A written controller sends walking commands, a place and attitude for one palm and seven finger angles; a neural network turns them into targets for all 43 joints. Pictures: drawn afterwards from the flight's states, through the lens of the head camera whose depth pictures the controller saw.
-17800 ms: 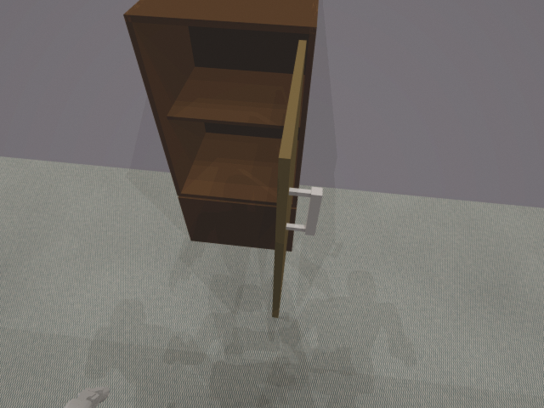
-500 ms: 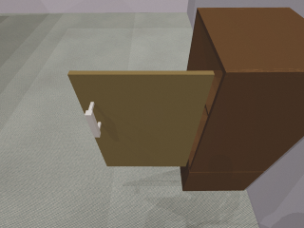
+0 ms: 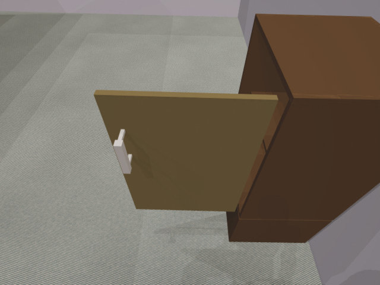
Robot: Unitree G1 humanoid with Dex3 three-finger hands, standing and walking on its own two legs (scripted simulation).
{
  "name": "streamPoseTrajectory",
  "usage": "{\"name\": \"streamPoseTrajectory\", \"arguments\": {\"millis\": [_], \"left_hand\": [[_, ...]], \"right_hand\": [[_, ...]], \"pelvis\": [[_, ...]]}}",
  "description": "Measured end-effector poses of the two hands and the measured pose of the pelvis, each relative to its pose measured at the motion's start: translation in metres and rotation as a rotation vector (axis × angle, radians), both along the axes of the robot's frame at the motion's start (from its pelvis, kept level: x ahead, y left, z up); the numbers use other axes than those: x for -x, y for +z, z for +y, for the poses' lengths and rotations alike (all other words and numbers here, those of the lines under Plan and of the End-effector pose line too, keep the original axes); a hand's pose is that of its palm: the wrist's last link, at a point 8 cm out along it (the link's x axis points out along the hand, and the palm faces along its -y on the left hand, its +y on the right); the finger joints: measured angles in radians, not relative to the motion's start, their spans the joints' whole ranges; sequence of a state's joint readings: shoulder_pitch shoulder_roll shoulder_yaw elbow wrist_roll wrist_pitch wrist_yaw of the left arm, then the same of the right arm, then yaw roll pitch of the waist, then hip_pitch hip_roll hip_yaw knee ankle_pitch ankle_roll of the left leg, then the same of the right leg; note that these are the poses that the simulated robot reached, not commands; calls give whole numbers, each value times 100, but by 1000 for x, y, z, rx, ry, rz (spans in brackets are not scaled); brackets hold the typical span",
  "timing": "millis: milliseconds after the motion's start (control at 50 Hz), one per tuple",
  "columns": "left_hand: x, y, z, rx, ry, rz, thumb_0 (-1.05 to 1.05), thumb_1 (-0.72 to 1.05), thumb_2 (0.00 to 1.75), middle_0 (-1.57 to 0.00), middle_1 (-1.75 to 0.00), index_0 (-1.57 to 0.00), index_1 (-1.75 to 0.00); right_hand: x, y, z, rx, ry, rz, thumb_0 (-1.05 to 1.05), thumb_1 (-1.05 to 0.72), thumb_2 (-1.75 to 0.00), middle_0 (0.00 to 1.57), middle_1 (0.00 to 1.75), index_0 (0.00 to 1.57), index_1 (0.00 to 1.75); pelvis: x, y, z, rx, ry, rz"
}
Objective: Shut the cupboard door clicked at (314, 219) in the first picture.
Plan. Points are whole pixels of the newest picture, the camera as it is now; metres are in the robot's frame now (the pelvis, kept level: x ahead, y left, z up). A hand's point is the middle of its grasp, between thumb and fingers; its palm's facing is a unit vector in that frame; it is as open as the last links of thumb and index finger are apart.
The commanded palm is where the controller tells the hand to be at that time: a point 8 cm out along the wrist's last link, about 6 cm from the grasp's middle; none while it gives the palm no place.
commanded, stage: come to a stop and stand still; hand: left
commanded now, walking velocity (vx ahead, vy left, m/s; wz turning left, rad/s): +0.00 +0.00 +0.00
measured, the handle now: (124, 152) +0.44 +0.21 -0.02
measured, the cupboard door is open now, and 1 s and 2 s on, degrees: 89 89 89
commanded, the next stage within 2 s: look again from close up in 0.96 s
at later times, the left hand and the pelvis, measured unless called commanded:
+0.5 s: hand out of the picture +0.05 +0.20 -0.17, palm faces -0.01 -0.98 -0.21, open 7.4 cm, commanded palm none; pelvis +0.04 +0.03 +0.00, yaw -1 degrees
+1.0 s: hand out of the picture +0.05 +0.18 -0.17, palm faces +0.00 -0.98 -0.19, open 7.4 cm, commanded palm none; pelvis +0.05 +0.01 +0.00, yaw -1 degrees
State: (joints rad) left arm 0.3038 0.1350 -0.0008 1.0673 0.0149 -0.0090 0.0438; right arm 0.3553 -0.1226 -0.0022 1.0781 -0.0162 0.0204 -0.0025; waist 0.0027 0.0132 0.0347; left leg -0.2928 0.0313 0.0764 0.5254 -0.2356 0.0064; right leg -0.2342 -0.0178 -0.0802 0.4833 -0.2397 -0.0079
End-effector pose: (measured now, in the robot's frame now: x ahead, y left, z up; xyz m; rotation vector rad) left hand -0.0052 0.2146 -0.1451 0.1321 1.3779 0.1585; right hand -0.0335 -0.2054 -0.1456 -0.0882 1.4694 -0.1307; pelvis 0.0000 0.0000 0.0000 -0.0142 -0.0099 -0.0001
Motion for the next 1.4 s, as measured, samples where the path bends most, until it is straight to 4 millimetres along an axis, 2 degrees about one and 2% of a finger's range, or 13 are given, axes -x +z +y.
{"name": "streamPoseTrajectory", "arguments": {"millis": [100, 280, 480, 640, 920, 1400], "left_hand": [[1, -1, 15, -9, -23, 35, 0, 91, 90, -20, -30, -21, -30], [-29, 8, 40, -46, -24, -21, 0, 91, 90, -19, -30, -20, -30], [-49, 6, 36, -27, -42, -7, 0, 91, 90, -19, -30, -20, -30], [-55, 3, 28, -15, -43, 3, 0, 91, 90, -19, -30, -20, -30], [-52, 4, 16, -6, -34, 21, 0, 91, 90, -19, -30, -20, -30], [-37, 5, -3, 7, -21, 50, 0, 91, 90, -19, -30, -20, -30]], "right_hand": [[-24, -8, 14, -7, -5, -90, 0, -91, -90, 19, 30, 20, 30], [-50, -8, 20, 7, 22, -113, 2, -94, -90, 20, 30, 20, 30], [-71, 0, 11, 39, 26, -117, 1, -92, -90, 19, 30, 20, 30], [-82, 3, 3, 53, 28, -112, 1, -92, -90, 19, 30, 20, 30], [-85, 4, -6, 52, 29, -89, 0, -92, -90, 19, 30, 20, 30], [-68, 4, -11, 33, 18, -45, 1, -92, -90, 19, 30, 20, 30]], "pelvis": [[-8, -5, 16, 1, -3, -2], [-24, -2, 31, -16, -16, -1], [-37, 1, 29, -23, -24, 2], [-44, 2, 23, -21, -24, -5], [-48, 4, 12, -22, -20, -9], [-46, 6, -1, -24, -20, -10]]}}
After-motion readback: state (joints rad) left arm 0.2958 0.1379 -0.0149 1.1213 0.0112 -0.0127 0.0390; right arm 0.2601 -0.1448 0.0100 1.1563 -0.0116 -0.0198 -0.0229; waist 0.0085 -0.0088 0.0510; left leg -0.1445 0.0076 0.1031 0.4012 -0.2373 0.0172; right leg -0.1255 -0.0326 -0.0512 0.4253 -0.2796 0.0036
